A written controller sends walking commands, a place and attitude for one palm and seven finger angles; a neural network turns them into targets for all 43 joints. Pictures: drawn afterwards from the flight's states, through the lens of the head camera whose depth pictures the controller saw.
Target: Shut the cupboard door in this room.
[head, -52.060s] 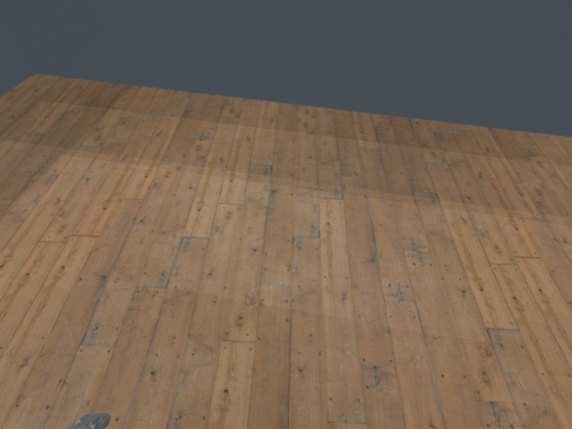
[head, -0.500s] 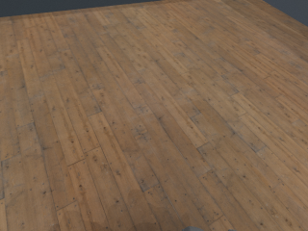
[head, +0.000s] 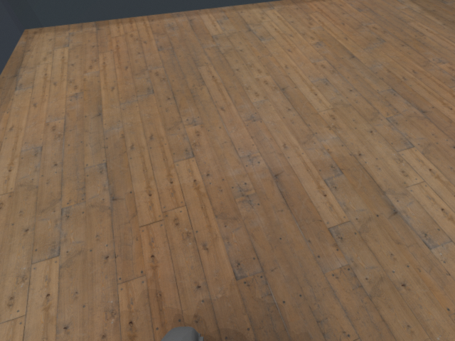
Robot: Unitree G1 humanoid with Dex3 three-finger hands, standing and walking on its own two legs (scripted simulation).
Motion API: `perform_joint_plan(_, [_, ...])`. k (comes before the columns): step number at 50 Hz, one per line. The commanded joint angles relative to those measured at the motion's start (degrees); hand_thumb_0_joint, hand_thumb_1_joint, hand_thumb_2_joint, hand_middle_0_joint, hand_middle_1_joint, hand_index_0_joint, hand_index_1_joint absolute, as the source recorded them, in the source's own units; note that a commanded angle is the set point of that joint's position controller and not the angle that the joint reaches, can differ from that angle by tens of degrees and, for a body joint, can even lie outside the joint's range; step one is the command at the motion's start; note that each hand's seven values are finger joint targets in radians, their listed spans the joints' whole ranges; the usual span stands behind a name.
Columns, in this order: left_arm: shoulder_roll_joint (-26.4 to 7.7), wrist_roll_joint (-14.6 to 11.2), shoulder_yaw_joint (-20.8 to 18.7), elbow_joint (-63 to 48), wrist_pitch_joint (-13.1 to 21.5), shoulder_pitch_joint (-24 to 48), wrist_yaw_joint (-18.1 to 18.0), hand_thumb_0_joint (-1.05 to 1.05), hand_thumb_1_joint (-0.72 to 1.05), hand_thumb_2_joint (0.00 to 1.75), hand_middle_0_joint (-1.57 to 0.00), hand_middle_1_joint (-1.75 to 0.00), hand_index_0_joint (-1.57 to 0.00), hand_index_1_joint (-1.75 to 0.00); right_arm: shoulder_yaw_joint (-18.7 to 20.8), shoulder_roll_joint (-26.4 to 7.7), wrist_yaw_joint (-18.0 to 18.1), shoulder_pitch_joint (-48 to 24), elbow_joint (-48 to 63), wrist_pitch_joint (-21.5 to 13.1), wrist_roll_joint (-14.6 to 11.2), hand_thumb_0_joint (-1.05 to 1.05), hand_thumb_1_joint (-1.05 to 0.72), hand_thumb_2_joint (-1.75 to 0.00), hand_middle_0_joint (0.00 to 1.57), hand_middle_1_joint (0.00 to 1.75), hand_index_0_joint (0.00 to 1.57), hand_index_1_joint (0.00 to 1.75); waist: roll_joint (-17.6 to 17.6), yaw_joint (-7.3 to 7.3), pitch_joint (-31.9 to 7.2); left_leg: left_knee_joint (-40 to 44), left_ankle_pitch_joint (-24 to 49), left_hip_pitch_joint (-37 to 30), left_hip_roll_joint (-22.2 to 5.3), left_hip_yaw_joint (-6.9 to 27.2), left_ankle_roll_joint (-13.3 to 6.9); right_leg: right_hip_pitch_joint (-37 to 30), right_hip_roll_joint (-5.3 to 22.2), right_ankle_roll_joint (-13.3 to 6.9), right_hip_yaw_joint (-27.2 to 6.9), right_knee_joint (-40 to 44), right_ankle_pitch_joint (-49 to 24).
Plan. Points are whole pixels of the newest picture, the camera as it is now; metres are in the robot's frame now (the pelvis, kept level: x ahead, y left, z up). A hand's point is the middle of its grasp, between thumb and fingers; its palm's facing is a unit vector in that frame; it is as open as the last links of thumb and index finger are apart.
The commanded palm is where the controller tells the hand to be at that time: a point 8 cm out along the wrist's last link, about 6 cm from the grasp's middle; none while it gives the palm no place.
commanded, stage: turn or walk to find it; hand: left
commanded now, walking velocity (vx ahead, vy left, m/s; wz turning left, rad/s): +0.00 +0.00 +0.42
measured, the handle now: out of the picture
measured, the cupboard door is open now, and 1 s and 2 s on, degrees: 93 93 93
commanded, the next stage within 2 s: none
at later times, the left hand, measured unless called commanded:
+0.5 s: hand out of the picture +0.05 +0.26 -0.16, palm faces +0.23 -0.94 -0.24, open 7.4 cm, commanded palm none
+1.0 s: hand out of the picture -0.03 +0.19 -0.16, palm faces +0.46 -0.85 -0.26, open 7.3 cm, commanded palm none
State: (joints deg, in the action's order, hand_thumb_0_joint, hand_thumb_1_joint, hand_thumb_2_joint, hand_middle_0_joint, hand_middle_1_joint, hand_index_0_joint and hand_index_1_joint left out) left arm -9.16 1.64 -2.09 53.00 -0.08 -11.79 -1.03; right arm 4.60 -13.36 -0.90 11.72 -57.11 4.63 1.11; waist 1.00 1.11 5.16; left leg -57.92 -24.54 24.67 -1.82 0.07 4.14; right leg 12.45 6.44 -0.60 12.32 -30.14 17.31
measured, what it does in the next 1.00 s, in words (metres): steps on the spot, turning left: left foot, then right foot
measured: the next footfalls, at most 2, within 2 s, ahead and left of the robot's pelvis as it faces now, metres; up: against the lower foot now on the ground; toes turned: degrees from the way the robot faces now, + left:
left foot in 0.14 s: +0.02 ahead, +0.14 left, +0.00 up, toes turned +9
right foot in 0.64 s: +0.09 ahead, -0.08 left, +0.00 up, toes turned +11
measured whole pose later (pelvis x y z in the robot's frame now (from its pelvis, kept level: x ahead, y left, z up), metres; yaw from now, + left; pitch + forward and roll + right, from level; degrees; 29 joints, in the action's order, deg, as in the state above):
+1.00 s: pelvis +0.02 +0.00 +0.00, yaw +27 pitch +0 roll +2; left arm -10.3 1.8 -2.7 54.3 0.0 -13.6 -1.0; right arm 4.1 -13.2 -0.7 10.6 -57.3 4.4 0.9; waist 0.1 -0.3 5.3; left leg -50.1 -25.6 21.5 -2.5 -0.7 4.1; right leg 12.9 7.2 -1.2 14.3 -30.4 17.4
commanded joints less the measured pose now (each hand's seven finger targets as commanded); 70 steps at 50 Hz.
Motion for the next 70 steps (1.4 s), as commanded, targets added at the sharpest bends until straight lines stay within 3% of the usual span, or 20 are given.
perform_joint_plan(1, [-13.83, -0.03, -4.13, -1.71, 0.84, -5.37, -0.47, 0.0, 0.9, 0.9, -0.2, -0.3, -0.2, -0.3, -0.41, -1.25, -0.11, -5.16, 5.77, -2.58, -0.55, 0.0, -0.9, -0.9, 0.2, 0.3, 0.2, 0.3, -11.71, -4.4, -6.15, 11.19, -1.9, 1.63, 0.25, -3.27, -0.38, -9.58, 14.44, -6.62, -8.22, 7.61, -29.31])
perform_joint_plan(6, [-13.9, -0.81, -4.37, -1.28, 0.06, -3.46, -0.23, 0.0, 0.9, 0.9, -0.2, -0.3, -0.2, -0.3, -0.08, -3.64, -0.03, 1.14, 4.73, -3.94, -0.47, 0.0, -0.9, -0.9, 0.2, 0.3, 0.2, 0.3, -6.2, -0.32, -10.32, 34.39, 14.86, -16.26, -0.19, -4.54, -2.32, -2.47, 12.36, -0.65, -2.7, -4.48, -22.99])
perform_joint_plan(8, [-7.53, -1.16, -2.51, -4.52, -0.6, -2.17, 0.27, 0.0, 0.9, 0.9, -0.2, -0.3, -0.2, -0.3, 2.17, -13.49, 0.62, 6.16, 4.75, -4.14, -0.22, 0.0, -0.9, -0.9, 0.2, 0.3, 0.2, 0.3, 17.97, 2.16, -11.43, 38.24, 46.66, -27.07, -22.09, 21.34, -14.34, 18.95, 0.78, 5.57, -2.05, -24.98, 21.42])
perform_joint_plan(10, [-8.34, -0.92, -2.61, -3.69, -1.49, 3.79, -0.25, 0.0, 0.9, 0.9, -0.2, -0.3, -0.2, -0.3, 1.92, -11.53, 2.16, 5.36, 3.47, -3.98, -0.01, 0.0, -0.9, -0.9, 0.2, 0.3, 0.2, 0.3, 15.48, 2.75, -8.29, 37.77, 43.52, -22.34, -18.8, 19.27, -15.83, 20.97, 0.81, 4.89, -9.96, -33.33, 17.49])
perform_joint_plan(15, [-8.61, -0.96, -2.73, -0.66, -1.29, 0.41, 0.67, 0.0, 0.9, 0.9, -0.2, -0.3, -0.2, -0.3, 0.44, -7.84, 2.38, 0.98, 4.82, -5.0, -0.25, 0.0, -0.9, -0.9, 0.2, 0.3, 0.2, 0.3, 6.52, -0.69, -7.48, 37.36, 46.16, -22.69, -11.74, 9.15, -12.27, 20.03, 0.09, 6.09, -10.15, -34.36, 5.85])
perform_joint_plan(25, [-7.36, -1.13, -2.12, -3.74, -1.39, 4.64, 0.47, 0.0, 0.9, 0.9, -0.2, -0.3, -0.2, -0.3, 1.4, -8.18, 1.88, 1.69, 5.39, -4.13, 0.26, 0.0, -0.9, -0.9, 0.2, 0.3, 0.2, 0.3, 8.69, 0.48, -5.7, 37.41, 34.46, -16.83, -10.76, 15.71, -13.54, 13.73, -2.7, 5.95, -9.54, -18.38, 7.46])
perform_joint_plan(29, [-7.47, -1.51, -2.15, -3.29, -0.35, 0.74, 0.26, 0.0, 0.9, 0.9, -0.2, -0.3, -0.2, -0.3, 1.57, -7.99, 1.84, 0.42, 5.71, -3.9, 0.14, 0.0, -0.9, -0.9, 0.2, 0.3, 0.2, 0.3, 8.28, -1.47, -7.85, 32.29, 37.89, -13.09, -8.53, 17.5, -11.87, 2.81, -4.95, 4.78, -8.34, -2.1, 0.41])
perform_joint_plan(30, [-8.23, -1.49, -2.37, -2.82, 0.18, -1.51, 0.09, 0.0, 0.9, 0.9, -0.2, -0.3, -0.2, -0.3, 1.51, -7.3, 1.71, 0.16, 5.84, -3.92, -0.2, 0.0, -0.9, -0.9, 0.2, 0.3, 0.2, 0.3, 6.16, -2.69, -9.08, 29.24, 33.13, -9.71, -6.75, 16.82, -9.79, -3.71, -3.88, 4.47, -8.71, 5.75, -6.38])
perform_joint_plan(31, [-11.31, -0.92, -2.82, -2.25, 0.84, -3.75, -0.32, 0.0, 0.9, 0.9, -0.2, -0.3, -0.2, -0.3, 1.23, -4.91, 1.33, 0.99, 5.96, -4.13, -0.71, 0.0, -0.9, -0.9, 0.2, 0.3, 0.2, 0.3, -1.11, -3.4, -10.58, 22.68, 21.48, -2.53, -2.8, 13.14, -6.45, -12.09, 3.77, 2.54, -15.37, 10.42, -11.62])
perform_joint_plan(32, [-15.74, -0.2, -3.68, -2.35, 1.25, -4.78, -0.79, 0.0, 0.9, 0.9, -0.2, -0.3, -0.2, -0.3, 0.65, -1.37, 0.97, 1.51, 7.45, -4.19, -0.91, 0.0, -0.9, -0.9, 0.2, 0.3, 0.2, 0.3, -15.56, -3.56, -9.62, 10.18, -4.49, 7.74, 5.68, 3.61, -2.46, -16.42, 18.29, -3.91, -28.19, 11.52, -22.4])
perform_joint_plan(33, [-15.56, -0.83, -3.74, -2.74, 1.18, -5.64, -0.81, 0.0, 0.9, 0.9, -0.2, -0.3, -0.2, -0.3, 1.35, -3.78, 1.37, 0.4, 7.43, -3.09, -0.32, 0.0, -0.9, -0.9, 0.2, 0.3, 0.2, 0.3, -13.07, -4.15, -8.75, -0.08, -10.82, 6.25, 4.23, 5.54, -2.42, -8.61, 22.36, -8.05, -28.81, 12.42, -24.92])
perform_joint_plan(34, [-14.48, -0.86, -3.85, -3.16, 1.15, -2.62, -0.96, 0.0, 0.9, 0.9, -0.2, -0.3, -0.2, -0.3, 1.57, -3.95, 1.21, 0.28, 6.41, -2.34, -0.17, 0.0, -0.9, -0.9, 0.2, 0.3, 0.2, 0.3, -12.38, -2.78, -6.53, -7.3, -8.42, 6.28, 3.06, 6.55, -2.37, -4.15, 19.89, -8.55, -27.56, 13.25, -20.15])
perform_joint_plan(38, [-9.69, -0.66, -2.8, -5.04, 1.25, 3.05, -0.86, 0.0, 0.9, 0.9, -0.2, -0.3, -0.2, -0.3, 1.51, -2.89, -0.02, 3.28, 3.45, -1.51, 0.08, 0.0, -0.9, -0.9, 0.2, 0.3, 0.2, 0.3, -9.63, 0.2, -3.07, -13.45, 3.69, 5.68, 0.34, 3.74, -0.78, 0.48, 12.04, -4.74, -13.49, 13.37, -13.21])
perform_joint_plan(48, [-13.18, 0.01, -4.07, -0.93, 0.93, -6.28, -0.53, 0.0, 0.9, 0.9, -0.2, -0.3, -0.2, -0.3, -0.4, -1.0, -0.02, -4.82, 5.4, -2.45, -0.51, 0.0, -0.9, -0.9, 0.2, 0.3, 0.2, 0.3, -12.04, -4.5, -6.15, 10.83, -2.18, 1.61, 0.16, -2.76, -0.24, -9.43, 14.34, -6.81, -8.85, 8.33, -28.68])
perform_joint_plan(53, [-14.14, -0.54, -4.36, -0.2, 0.29, -4.52, -0.33, 0.0, 0.9, 0.9, -0.2, -0.3, -0.2, -0.3, -0.51, -2.48, 0.12, -0.41, 4.85, -3.58, -0.57, 0.0, -0.9, -0.9, 0.2, 0.3, 0.2, 0.3, -9.7, -1.24, -9.07, 31.4, 10.27, -13.03, 0.75, -5.63, -1.87, -4.58, 13.38, -2.33, -4.02, -0.51, -25.31])
perform_joint_plan(54, [-12.72, -0.95, -4.15, -0.68, -0.03, -4.64, -0.13, 0.0, 0.9, 0.9, -0.2, -0.3, -0.2, -0.3, 0.23, -5.64, 0.15, 1.45, 4.6, -4.09, -0.35, 0.0, -0.9, -0.9, 0.2, 0.3, 0.2, 0.3, -2.8, 0.07, -10.72, 35.86, 19.15, -21.65, -3.5, -1.05, -3.68, 2.56, 10.93, 0.56, -1.61, -7.52, -18.62])
perform_joint_plan(55, [-9.15, -1.28, -3.41, -2.54, -0.36, -4.97, 0.27, 0.0, 0.9, 0.9, -0.2, -0.3, -0.2, -0.3, 1.57, -11.55, 0.44, 3.88, 4.99, -4.38, 0.11, 0.0, -0.9, -0.9, 0.2, 0.3, 0.2, 0.3, 13.59, 1.26, -11.46, 36.86, 37.46, -28.96, -17.61, 17.58, -10.66, 16.63, 2.86, 4.83, 0.74, -18.89, 8.04])
perform_joint_plan(56, [-7.96, -0.75, -2.17, -3.91, -0.89, -0.81, -0.06, 0.0, 0.9, 0.9, -0.2, -0.3, -0.2, -0.3, 2.04, -13.52, 0.94, 5.96, 4.03, -3.82, -0.17, 0.0, -0.9, -0.9, 0.2, 0.3, 0.2, 0.3, 15.98, 2.99, -10.66, 39.02, 41.39, -25.27, -22.73, 20.69, -16.28, 18.91, 1.01, 5.04, -4.05, -26.67, 22.13])
perform_joint_plan(62, [-8.75, -0.92, -2.74, -0.49, -1.32, -0.7, 0.82, 0.0, 0.9, 0.9, -0.2, -0.3, -0.2, -0.3, 0.25, -8.23, 2.27, -1.38, 5.39, -4.64, -0.12, 0.0, -0.9, -0.9, 0.2, 0.3, 0.2, 0.3, 7.05, -1.06, -5.4, 38.41, 38.85, -19.08, -11.84, 9.49, -12.5, 18.47, 0.2, 5.48, -9.68, -32.29, 6.91])
perform_joint_plan(70, [-7.33, -1.1, -2.18, -3.1, -1.31, 1.9, 0.64, 0.0, 0.9, 0.9, -0.2, -0.3, -0.2, -0.3, 1.29, -8.91, 1.78, -1.09, 6.04, -3.89, 0.3, 0.0, -0.9, -0.9, 0.2, 0.3, 0.2, 0.3, 9.55, -0.05, -5.08, 36.87, 33.63, -15.32, -10.77, 13.45, -13.1, 11.89, -2.7, 5.75, -8.12, -16.56, 8.06])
